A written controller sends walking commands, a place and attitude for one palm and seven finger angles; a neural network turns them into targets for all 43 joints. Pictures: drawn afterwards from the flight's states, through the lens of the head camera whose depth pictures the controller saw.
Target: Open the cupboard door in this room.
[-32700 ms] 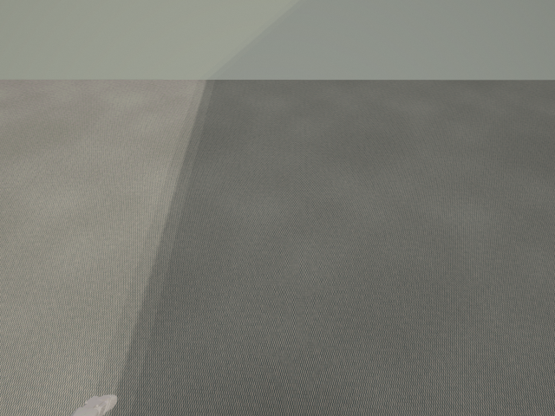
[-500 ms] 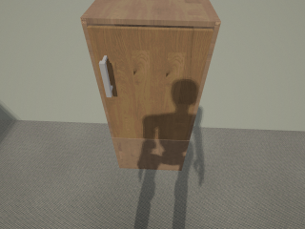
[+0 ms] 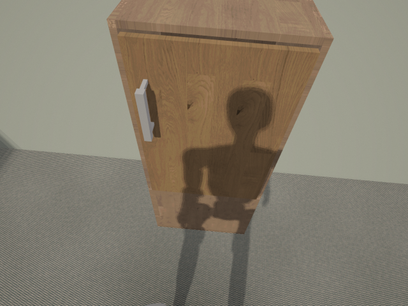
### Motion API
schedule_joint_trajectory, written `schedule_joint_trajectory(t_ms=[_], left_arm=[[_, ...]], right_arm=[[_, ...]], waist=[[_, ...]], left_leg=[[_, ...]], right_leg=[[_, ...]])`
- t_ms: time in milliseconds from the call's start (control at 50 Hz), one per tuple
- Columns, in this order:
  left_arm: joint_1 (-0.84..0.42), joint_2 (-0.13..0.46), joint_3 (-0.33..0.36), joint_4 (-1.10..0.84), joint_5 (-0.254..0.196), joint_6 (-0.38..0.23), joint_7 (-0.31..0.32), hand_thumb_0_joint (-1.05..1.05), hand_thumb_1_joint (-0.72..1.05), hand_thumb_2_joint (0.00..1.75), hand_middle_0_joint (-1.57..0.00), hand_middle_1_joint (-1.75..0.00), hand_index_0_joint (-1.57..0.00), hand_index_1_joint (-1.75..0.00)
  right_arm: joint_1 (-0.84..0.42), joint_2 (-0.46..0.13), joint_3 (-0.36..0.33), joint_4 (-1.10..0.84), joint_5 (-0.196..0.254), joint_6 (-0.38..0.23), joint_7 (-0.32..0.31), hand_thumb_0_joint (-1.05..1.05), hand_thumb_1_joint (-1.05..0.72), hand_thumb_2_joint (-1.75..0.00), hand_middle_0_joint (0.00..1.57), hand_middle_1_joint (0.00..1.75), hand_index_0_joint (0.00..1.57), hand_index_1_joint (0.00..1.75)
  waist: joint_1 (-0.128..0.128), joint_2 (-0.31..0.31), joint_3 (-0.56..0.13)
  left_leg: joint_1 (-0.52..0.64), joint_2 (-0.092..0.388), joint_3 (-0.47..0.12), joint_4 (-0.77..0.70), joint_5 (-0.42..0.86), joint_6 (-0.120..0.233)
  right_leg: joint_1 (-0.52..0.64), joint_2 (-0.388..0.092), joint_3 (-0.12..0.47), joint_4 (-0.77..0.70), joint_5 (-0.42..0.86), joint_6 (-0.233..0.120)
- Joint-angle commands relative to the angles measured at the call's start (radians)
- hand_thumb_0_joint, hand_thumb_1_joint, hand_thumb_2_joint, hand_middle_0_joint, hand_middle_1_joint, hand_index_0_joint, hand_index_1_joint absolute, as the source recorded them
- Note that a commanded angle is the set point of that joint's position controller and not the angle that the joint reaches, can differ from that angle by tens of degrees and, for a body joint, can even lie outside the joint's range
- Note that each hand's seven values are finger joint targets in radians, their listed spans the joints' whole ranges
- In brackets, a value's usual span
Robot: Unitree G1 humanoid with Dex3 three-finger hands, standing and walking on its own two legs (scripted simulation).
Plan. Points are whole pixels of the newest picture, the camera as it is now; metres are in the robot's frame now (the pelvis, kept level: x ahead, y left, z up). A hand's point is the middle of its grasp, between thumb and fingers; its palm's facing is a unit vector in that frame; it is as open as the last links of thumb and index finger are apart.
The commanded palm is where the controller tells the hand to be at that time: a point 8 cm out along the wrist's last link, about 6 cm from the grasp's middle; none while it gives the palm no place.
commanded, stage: come to a stop and stand still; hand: left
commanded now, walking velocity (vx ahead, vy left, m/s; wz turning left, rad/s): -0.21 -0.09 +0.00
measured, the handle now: (146, 111) +0.51 +0.19 +0.07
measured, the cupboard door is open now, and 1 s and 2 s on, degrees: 0 0 0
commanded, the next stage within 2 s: look again from close up in 0.68 s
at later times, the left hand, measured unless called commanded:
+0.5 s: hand out of the picture -0.01 +0.15 -0.17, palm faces +0.12 -0.98 -0.18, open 7.3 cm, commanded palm none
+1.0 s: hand out of the picture -0.09 +0.14 -0.17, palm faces +0.07 -0.98 -0.16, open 7.4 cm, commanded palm none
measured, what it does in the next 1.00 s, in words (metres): steps on the spot: right foot, then left foot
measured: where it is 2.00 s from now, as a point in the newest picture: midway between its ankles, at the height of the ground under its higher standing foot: outside the picture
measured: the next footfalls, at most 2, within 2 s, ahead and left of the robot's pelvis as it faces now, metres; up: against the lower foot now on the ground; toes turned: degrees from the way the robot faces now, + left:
right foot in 0.12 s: +0.04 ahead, -0.11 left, +0.00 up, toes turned -1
left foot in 0.44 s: -0.03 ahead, +0.09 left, +0.00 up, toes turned +5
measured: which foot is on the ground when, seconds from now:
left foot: down 0.00-0.14, up 0.16-0.42, down 0.44-1.00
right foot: up 0.00-0.10, down 0.12-1.00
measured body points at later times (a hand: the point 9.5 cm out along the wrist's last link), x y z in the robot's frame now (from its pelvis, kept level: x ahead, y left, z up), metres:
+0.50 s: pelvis -0.04 -0.03 +0.01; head -0.04 -0.02 +0.46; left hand -0.02 +0.20 -0.15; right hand -0.04 -0.26 -0.15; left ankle -0.07 +0.08 -0.73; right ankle +0.00 -0.12 -0.73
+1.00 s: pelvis -0.06 -0.01 +0.01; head -0.08 -0.02 +0.46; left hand -0.09 +0.19 -0.15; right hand -0.06 -0.22 -0.16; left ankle -0.07 +0.08 -0.73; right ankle +0.00 -0.12 -0.73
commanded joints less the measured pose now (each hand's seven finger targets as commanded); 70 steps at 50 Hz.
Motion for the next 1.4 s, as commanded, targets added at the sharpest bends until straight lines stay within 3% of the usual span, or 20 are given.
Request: schedule_joint_trajectory(t_ms=[0, 40, 80, 100, 120, 140, 200, 320, 380, 440, 480, 580, 740, 760, 780, 820, 880, 1000, 1320, 1380], left_arm=[[0.112, 0.052, 0.025, -0.058, 0.002, 0.012, 0.000, 0.00, 0.90, 0.90, -0.20, -0.30, -0.20, -0.30], [0.117, 0.042, 0.034, -0.076, 0.008, 0.018, -0.003, 0.00, 0.90, 0.90, -0.20, -0.30, -0.20, -0.30], [0.133, 0.065, 0.039, -0.093, 0.014, 0.010, -0.003, 0.00, 0.90, 0.90, -0.20, -0.30, -0.20, -0.30], [0.102, 0.122, 0.045, -0.114, 0.022, 0.005, 0.000, 0.00, 0.90, 0.90, -0.20, -0.30, -0.20, -0.30], [0.043, 0.175, 0.044, -0.138, 0.018, -0.001, 0.000, 0.00, 0.90, 0.90, -0.20, -0.30, -0.20, -0.30], [0.001, 0.178, 0.043, -0.159, 0.015, -0.004, 0.001, 0.00, 0.90, 0.90, -0.20, -0.30, -0.20, -0.30], [-0.081, 0.153, 0.036, -0.183, 0.013, -0.014, 0.004, 0.00, 0.90, 0.90, -0.20, -0.30, -0.20, -0.30], [-0.028, 0.193, 0.056, -0.167, 0.012, -0.017, -0.001, 0.00, 0.90, 0.90, -0.20, -0.30, -0.20, -0.30], [-0.067, 0.169, 0.052, -0.158, -0.002, -0.010, -0.008, 0.00, 0.90, 0.90, -0.20, -0.30, -0.20, -0.30], [-0.051, 0.081, 0.030, -0.148, -0.010, -0.014, -0.017, 0.00, 0.90, 0.90, -0.20, -0.30, -0.20, -0.30], [-0.049, 0.083, 0.023, -0.113, -0.003, -0.014, -0.016, 0.00, 0.90, 0.90, -0.20, -0.30, -0.20, -0.30], [-0.008, 0.088, 0.009, -0.046, -0.010, -0.026, -0.015, 0.00, 0.90, 0.90, -0.20, -0.30, -0.20, -0.30], [0.029, 0.055, -0.007, 0.005, -0.012, -0.029, -0.007, 0.00, 0.90, 0.90, -0.20, -0.30, -0.20, -0.30], [0.128, 0.098, -0.017, 0.040, -0.002, -0.049, 0.037, 0.00, 0.90, 0.90, -0.20, -0.30, -0.20, -0.30], [0.100, 0.126, -0.019, 0.036, 0.002, -0.071, 0.028, 0.00, 0.90, 0.90, -0.20, -0.30, -0.20, -0.30], [0.064, 0.103, -0.014, 0.008, -0.004, -0.064, 0.019, 0.00, 0.90, 0.90, -0.20, -0.30, -0.20, -0.30], [0.012, 0.074, -0.018, -0.009, -0.002, -0.048, 0.011, 0.00, 0.90, 0.90, -0.20, -0.30, -0.20, -0.30], [0.043, 0.058, -0.016, -0.015, -0.001, -0.039, 0.006, 0.00, 0.90, 0.90, -0.20, -0.30, -0.20, -0.30], [0.033, 0.072, -0.009, -0.043, -0.006, -0.041, 0.002, 0.00, 0.90, 0.90, -0.20, -0.30, -0.20, -0.30], [0.047, 0.081, -0.001, -0.042, 0.000, -0.035, 0.000, 0.00, 0.90, 0.90, -0.20, -0.30, -0.20, -0.30]], right_arm=[[0.097, -0.215, -0.061, -0.021, -0.006, 0.023, -0.008, 0.00, -0.90, -0.90, 0.20, 0.30, 0.20, 0.30], [0.065, -0.214, -0.075, -0.043, -0.010, 0.035, -0.003, 0.00, -0.90, -0.90, 0.20, 0.30, 0.20, 0.30], [0.025, -0.174, -0.070, -0.067, -0.010, 0.045, 0.008, 0.00, -0.90, -0.90, 0.20, 0.30, 0.20, 0.30], [0.031, -0.116, -0.062, -0.079, -0.004, 0.057, 0.016, 0.00, -0.90, -0.90, 0.20, 0.30, 0.20, 0.30], [0.027, -0.076, -0.056, -0.091, -0.001, 0.071, 0.027, 0.00, -0.90, -0.90, 0.20, 0.30, 0.20, 0.30], [0.003, -0.083, -0.060, -0.093, -0.006, 0.082, 0.032, 0.00, -0.90, -0.90, 0.20, 0.30, 0.20, 0.30], [0.064, -0.081, -0.053, -0.052, -0.013, 0.075, 0.045, 0.00, -0.90, -0.90, 0.20, 0.30, 0.20, 0.30], [0.123, -0.075, -0.037, -0.040, -0.011, 0.050, 0.045, 0.00, -0.90, -0.90, 0.20, 0.30, 0.20, 0.30], [0.244, -0.062, -0.023, 0.010, -0.008, 0.036, 0.037, 0.00, -0.90, -0.90, 0.20, 0.30, 0.20, 0.30], [0.221, -0.138, -0.021, -0.006, -0.020, 0.021, 0.024, 0.00, -0.90, -0.90, 0.20, 0.30, 0.20, 0.30], [0.179, -0.114, -0.010, 0.007, -0.014, 0.015, 0.020, 0.00, -0.90, -0.90, 0.20, 0.30, 0.20, 0.30], [0.246, -0.086, 0.003, 0.044, -0.006, 0.014, 0.013, 0.00, -0.90, -0.90, 0.20, 0.30, 0.20, 0.30], [0.293, -0.056, 0.014, 0.093, -0.004, 0.014, 0.010, 0.00, -0.90, -0.90, 0.20, 0.30, 0.20, 0.30], [0.138, -0.121, 0.006, 0.020, 0.003, -0.002, 0.025, 0.00, -0.90, -0.90, 0.20, 0.30, 0.20, 0.30], [0.182, -0.081, 0.016, -0.001, 0.004, 0.000, 0.030, 0.00, -0.90, -0.90, 0.20, 0.30, 0.20, 0.30], [0.306, -0.051, 0.008, 0.026, -0.001, -0.004, 0.020, 0.00, -0.90, -0.90, 0.20, 0.30, 0.20, 0.30], [0.285, -0.069, 0.004, 0.029, -0.005, 0.002, 0.020, 0.00, -0.90, -0.90, 0.20, 0.30, 0.20, 0.30], [0.273, -0.092, 0.006, 0.014, -0.007, 0.001, 0.021, 0.00, -0.90, -0.90, 0.20, 0.30, 0.20, 0.30], [0.281, -0.101, 0.010, 0.037, -0.008, 0.000, 0.022, 0.00, -0.90, -0.90, 0.20, 0.30, 0.20, 0.30], [0.297, -0.100, 0.010, 0.048, -0.014, 0.012, 0.025, 0.00, -0.90, -0.90, 0.20, 0.30, 0.20, 0.30]], waist=[[-0.020, 0.165, -0.144], [-0.006, 0.132, -0.147], [0.020, 0.054, -0.112], [0.009, -0.138, -0.092], [-0.004, -0.228, -0.058], [0.007, -0.192, -0.030], [-0.036, -0.088, 0.015], [0.002, -0.071, -0.013], [-0.034, -0.012, -0.012], [0.003, 0.175, -0.027], [0.017, 0.200, -0.007], [-0.005, 0.051, -0.005], [-0.021, 0.049, 0.048], [0.029, 0.091, 0.110], [-0.037, 0.102, 0.050], [-0.063, 0.082, -0.140], [-0.059, 0.007, -0.022], [-0.036, 0.065, 0.094], [-0.037, 0.031, 0.045], [-0.034, 0.003, 0.042]], left_leg=[[0.187, 0.290, -0.222, -0.125, 0.780, 0.171], [0.077, 0.272, -0.202, -0.112, 0.569, 0.149], [-0.050, 0.179, -0.151, -0.041, 0.211, 0.074], [-0.096, 0.048, -0.070, 0.073, -0.086, 0.007], [-0.098, -0.033, -0.056, 0.217, -0.280, -0.027], [-0.089, -0.023, -0.122, 0.354, -0.323, -0.022], [-0.101, -0.010, -0.141, 0.431, -0.200, -0.024], [-0.017, -0.028, -0.092, 0.097, -0.211, -0.032], [0.174, -0.027, -0.105, -0.160, -0.084, -0.015], [0.025, 0.151, -0.298, -0.283, -0.082, 0.066], [-0.040, 0.113, -0.258, -0.295, -0.071, 0.047], [0.008, 0.064, -0.192, -0.251, -0.058, 0.009], [0.034, 0.051, -0.176, -0.261, -0.082, 0.006], [-0.006, 0.050, -0.117, -0.064, -0.066, -0.031], [0.032, 0.020, -0.129, -0.069, -0.023, -0.037], [0.114, 0.025, -0.157, -0.106, -0.035, -0.018], [0.061, 0.043, -0.193, -0.156, -0.069, 0.001], [-0.072, 0.052, -0.236, -0.265, -0.194, 0.016], [-0.011, 0.038, -0.208, -0.258, -0.139, 0.013], [-0.026, 0.021, -0.185, -0.221, -0.289, 0.017]], right_leg=[[-0.060, -0.007, -0.006, -0.017, 0.092, 0.006], [0.012, 0.001, -0.013, -0.062, 0.184, 0.003], [0.072, -0.035, 0.042, -0.228, 0.379, -0.005], [0.024, -0.162, 0.208, -0.362, 0.417, -0.045], [-0.074, -0.297, 0.307, -0.467, 0.384, -0.131], [-0.152, -0.309, 0.314, -0.505, 0.273, -0.174], [-0.162, -0.239, 0.248, -0.507, 0.201, -0.165], [-0.016, -0.238, 0.249, -0.503, 0.192, -0.182], [-0.099, -0.150, 0.161, -0.439, 0.105, -0.106], [0.010, -0.032, 0.025, -0.315, 0.265, -0.033], [0.101, -0.038, 0.021, -0.312, 0.326, -0.031], [0.126, -0.075, 0.068, -0.391, 0.352, -0.046], [0.065, -0.072, 0.072, -0.422, 0.302, -0.040], [0.016, -0.124, 0.113, -0.379, 0.577, -0.027], [0.033, -0.166, 0.120, -0.365, 0.765, -0.061], [0.093, -0.139, 0.101, -0.319, 0.548, -0.073], [-0.003, -0.093, 0.078, -0.359, 0.233, -0.054], [0.010, -0.063, 0.065, -0.341, 0.240, -0.044], [0.044, -0.081, 0.087, -0.389, 0.252, -0.045], [0.029, -0.084, 0.105, -0.403, 0.044, -0.053]])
